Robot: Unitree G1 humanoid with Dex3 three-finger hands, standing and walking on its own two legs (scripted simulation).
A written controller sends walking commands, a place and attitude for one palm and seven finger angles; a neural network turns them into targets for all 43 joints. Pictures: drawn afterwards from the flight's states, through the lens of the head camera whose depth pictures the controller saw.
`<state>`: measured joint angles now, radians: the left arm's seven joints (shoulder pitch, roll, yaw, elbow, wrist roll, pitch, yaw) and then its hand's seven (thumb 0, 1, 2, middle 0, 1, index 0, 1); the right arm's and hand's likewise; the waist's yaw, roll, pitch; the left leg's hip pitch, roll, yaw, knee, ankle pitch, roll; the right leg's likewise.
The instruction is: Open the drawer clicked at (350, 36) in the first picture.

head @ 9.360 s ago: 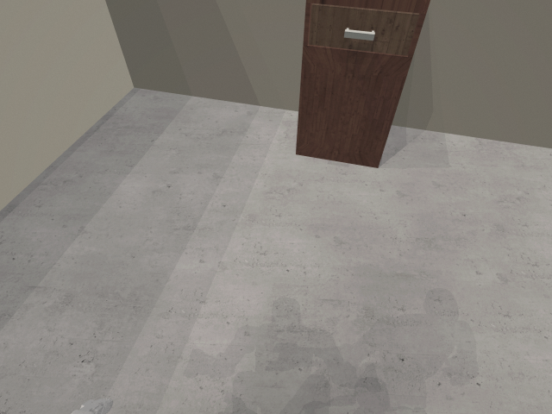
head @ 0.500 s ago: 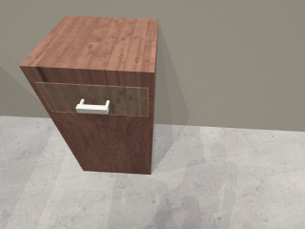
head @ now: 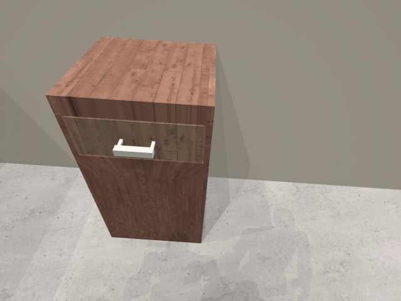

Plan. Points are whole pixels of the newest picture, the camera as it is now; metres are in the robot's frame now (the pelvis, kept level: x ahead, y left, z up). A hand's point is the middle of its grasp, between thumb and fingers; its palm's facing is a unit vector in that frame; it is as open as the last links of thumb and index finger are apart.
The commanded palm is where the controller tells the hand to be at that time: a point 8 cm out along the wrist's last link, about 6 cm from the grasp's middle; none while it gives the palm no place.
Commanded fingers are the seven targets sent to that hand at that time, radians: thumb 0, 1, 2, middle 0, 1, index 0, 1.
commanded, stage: look again from close up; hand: left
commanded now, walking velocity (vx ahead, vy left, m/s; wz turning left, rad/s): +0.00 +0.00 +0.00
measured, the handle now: (135, 147) +0.57 +0.24 -0.06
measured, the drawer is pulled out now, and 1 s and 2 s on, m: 0.00 0.00 0.00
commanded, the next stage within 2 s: shuffle to correct the standing spot in 0.08 s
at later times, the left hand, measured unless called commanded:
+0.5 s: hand out of the picture -0.01 +0.18 -0.18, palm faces +0.03 -0.99 -0.13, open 7.4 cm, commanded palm none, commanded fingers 0.00 0.90 0.90 -0.20 -0.30 -0.20 -0.30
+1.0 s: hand out of the picture +0.04 +0.21 -0.18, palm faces -0.02 -0.98 -0.22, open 7.4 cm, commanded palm none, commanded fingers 0.00 0.90 0.90 -0.20 -0.30 -0.20 -0.30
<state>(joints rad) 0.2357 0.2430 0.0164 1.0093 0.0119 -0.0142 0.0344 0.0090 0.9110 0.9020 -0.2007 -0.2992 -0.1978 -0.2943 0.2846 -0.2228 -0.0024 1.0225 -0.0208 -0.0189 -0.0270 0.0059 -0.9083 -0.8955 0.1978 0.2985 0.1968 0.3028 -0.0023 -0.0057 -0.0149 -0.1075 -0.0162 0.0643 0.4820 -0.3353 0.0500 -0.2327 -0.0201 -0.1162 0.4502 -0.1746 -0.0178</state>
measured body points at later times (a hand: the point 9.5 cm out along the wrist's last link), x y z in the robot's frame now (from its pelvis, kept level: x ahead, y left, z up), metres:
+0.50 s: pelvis +0.03 +0.03 +0.00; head +0.04 +0.04 +0.45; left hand -0.01 +0.23 -0.17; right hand +0.00 -0.19 -0.16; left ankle -0.04 +0.08 -0.74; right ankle +0.05 -0.11 -0.74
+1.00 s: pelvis +0.01 +0.03 -0.01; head +0.01 +0.02 +0.44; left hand +0.05 +0.26 -0.16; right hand +0.01 -0.19 -0.17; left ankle -0.04 +0.08 -0.74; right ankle +0.05 -0.11 -0.74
